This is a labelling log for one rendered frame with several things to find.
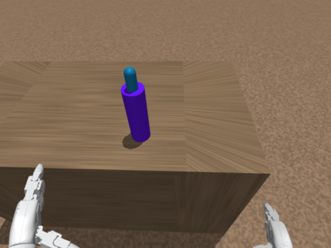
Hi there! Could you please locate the bottle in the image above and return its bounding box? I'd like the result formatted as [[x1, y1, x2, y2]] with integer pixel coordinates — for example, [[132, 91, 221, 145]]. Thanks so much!
[[121, 67, 151, 142]]

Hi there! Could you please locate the left robot hand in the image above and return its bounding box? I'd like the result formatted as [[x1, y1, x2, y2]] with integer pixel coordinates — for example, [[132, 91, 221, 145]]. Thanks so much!
[[8, 164, 79, 248]]

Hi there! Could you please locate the right robot hand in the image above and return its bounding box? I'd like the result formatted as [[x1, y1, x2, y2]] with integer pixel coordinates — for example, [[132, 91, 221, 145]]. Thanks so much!
[[253, 203, 293, 248]]

